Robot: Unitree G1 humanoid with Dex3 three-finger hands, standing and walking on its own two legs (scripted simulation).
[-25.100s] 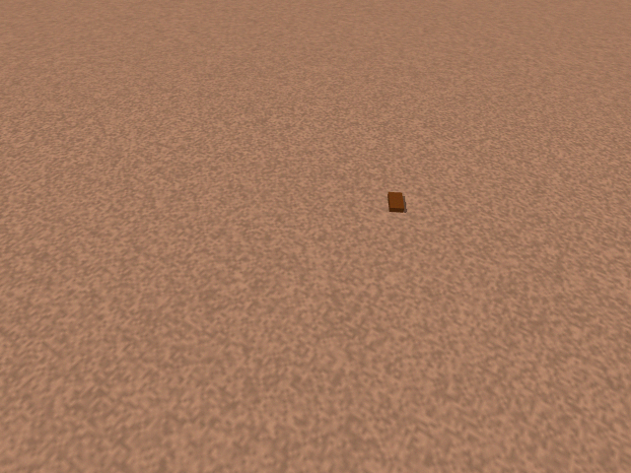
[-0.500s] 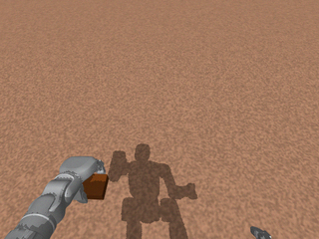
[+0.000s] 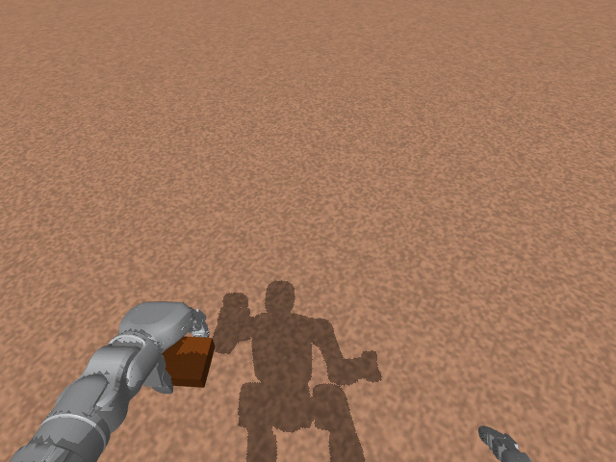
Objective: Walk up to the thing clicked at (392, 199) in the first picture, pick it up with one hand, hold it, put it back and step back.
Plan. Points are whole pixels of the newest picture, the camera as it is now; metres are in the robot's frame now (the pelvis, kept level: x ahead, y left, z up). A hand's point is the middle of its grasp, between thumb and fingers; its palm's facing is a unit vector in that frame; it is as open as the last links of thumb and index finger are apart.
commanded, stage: hold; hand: left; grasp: from above
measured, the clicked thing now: (172, 360) +0.29 +0.22 -0.08
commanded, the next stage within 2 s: crouch in 0.36 s
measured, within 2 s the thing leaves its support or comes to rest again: neither
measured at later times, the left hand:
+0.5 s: hand (165, 353) +0.29 +0.22 -0.04, palm faces -0.48 -0.03 -0.88, open 9.3 cm
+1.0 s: hand (188, 376) +0.31 +0.23 -0.18, palm faces -0.45 +0.05 -0.89, open 9.3 cm
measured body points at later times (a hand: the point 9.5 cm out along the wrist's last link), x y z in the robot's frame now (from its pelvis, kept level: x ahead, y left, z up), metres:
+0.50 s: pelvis +0.01 +0.00 +0.00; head +0.02 -0.02 +0.45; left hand +0.31 +0.22 +0.01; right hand +0.15 -0.26 -0.11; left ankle +0.02 +0.13 -0.73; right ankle +0.03 -0.14 -0.73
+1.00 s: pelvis -0.02 +0.00 -0.07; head +0.07 +0.01 +0.37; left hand +0.33 +0.23 -0.13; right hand +0.08 -0.28 -0.19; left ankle +0.02 +0.13 -0.73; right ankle +0.03 -0.14 -0.73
